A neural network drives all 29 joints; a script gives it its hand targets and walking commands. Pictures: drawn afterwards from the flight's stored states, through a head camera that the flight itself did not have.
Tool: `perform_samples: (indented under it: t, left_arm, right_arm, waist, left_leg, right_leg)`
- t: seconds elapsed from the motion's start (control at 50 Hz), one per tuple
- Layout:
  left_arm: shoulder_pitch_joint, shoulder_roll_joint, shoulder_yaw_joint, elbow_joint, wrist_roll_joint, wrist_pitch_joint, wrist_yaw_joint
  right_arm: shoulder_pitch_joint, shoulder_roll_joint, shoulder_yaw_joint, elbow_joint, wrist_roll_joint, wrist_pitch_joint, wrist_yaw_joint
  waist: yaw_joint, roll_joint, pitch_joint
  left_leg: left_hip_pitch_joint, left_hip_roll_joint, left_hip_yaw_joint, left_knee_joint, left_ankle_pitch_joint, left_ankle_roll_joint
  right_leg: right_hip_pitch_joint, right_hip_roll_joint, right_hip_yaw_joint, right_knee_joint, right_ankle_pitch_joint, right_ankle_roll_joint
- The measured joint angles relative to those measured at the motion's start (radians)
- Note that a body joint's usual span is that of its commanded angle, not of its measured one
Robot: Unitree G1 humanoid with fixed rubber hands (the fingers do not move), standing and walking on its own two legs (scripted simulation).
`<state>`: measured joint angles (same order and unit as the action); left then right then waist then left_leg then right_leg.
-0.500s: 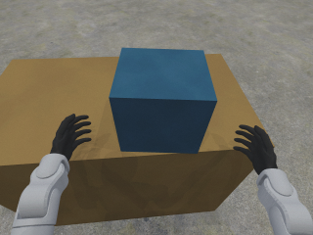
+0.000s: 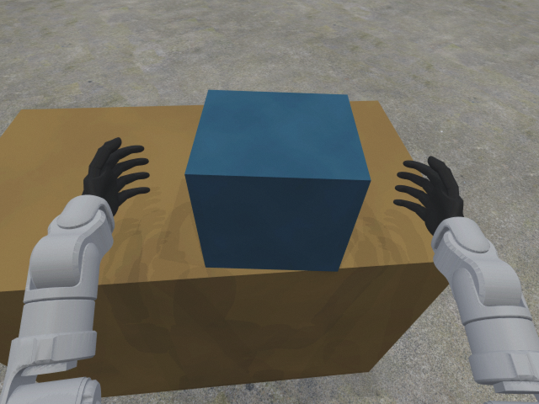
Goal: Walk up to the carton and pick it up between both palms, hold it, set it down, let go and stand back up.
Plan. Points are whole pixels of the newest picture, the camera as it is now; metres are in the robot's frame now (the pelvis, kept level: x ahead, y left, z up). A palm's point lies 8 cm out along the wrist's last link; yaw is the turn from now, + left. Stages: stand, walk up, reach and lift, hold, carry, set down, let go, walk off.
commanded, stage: reach and lift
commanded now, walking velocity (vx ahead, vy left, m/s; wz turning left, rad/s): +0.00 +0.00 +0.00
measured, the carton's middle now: (274, 183) +0.46 +0.00 +0.08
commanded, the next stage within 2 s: none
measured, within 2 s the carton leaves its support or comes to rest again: neither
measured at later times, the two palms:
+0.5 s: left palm (132, 135) +0.43 +0.20 +0.20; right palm (455, 164) +0.40 -0.24 +0.18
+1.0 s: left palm (121, 103) +0.46 +0.21 +0.23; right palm (442, 115) +0.45 -0.22 +0.22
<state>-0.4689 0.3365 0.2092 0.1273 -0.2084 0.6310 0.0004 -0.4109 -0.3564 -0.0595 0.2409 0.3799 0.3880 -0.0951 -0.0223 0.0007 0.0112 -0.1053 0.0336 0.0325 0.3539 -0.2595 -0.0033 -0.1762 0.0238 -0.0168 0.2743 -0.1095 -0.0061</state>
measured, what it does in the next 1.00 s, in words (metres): stands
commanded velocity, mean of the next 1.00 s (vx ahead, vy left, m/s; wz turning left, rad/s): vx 0.00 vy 0.00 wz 0.00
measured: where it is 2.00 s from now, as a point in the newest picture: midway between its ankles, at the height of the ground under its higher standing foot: outside the picture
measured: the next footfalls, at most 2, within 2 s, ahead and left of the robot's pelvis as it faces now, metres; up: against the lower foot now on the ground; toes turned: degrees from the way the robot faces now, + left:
none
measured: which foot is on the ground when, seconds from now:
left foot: down 0.00-1.00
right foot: down 0.00-1.00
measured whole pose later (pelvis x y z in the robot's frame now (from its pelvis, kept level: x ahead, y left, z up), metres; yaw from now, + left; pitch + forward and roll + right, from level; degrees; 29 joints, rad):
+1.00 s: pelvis -0.01 -0.01 +0.00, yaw +2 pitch +11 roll -1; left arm -1.25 0.48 -0.07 1.05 -0.32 0.44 0.02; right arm -1.17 -0.43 0.00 1.03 0.42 0.35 -0.05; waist -0.06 -0.01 -0.14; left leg -0.37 0.02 -0.02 0.41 -0.23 -0.01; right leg -0.41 0.02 -0.04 0.30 -0.08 -0.01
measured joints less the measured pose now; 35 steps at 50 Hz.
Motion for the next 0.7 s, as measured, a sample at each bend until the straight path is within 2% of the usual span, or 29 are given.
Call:
perform_samples:
  t: [0.16,0.24,0.48,0.7]
  left_arm:
    - [-0.081,0.026,-0.019,-0.005,-0.022,0.052,0.003]
    - [-0.146,0.031,-0.033,0.03,-0.031,0.068,0.015]
    - [-0.41,0.041,-0.07,0.358,-0.027,0.02,0.037]
    - [-0.594,0.101,-0.154,0.635,-0.07,-0.069,0.043]
  right_arm:
    - [-0.07,-0.05,0.017,0.045,0.041,0.009,0.0]
    - [-0.123,-0.072,0.024,0.079,0.056,0.019,0.012]
    - [-0.374,-0.093,0.041,0.317,0.051,0.022,0.054]
    - [-0.583,-0.099,0.037,0.573,0.04,0.001,0.055]
  waist:
    - [-0.023,0.008,0.001]
    - [-0.03,0.011,-0.008]
    - [-0.018,0.009,-0.061]
    - [-0.011,0.001,-0.111]
  left_leg:
    - [-0.02,0.001,0.001,0.015,-0.009,0.004]
    - [-0.044,0.001,0.008,0.024,-0.009,0.008]
    - [-0.135,-0.008,0.016,0.034,0.011,0.012]
    - [-0.199,-0.011,-0.018,0.046,0.02,0.003]
  right_leg:
    - [-0.008,0.003,0.007,-0.014,0.009,0.005]
    - [-0.033,0.003,0.016,-0.011,0.015,0.008]
    - [-0.134,-0.003,0.03,0.013,0.031,0.01]
    - [-0.185,-0.006,0.001,0.023,0.029,0.002]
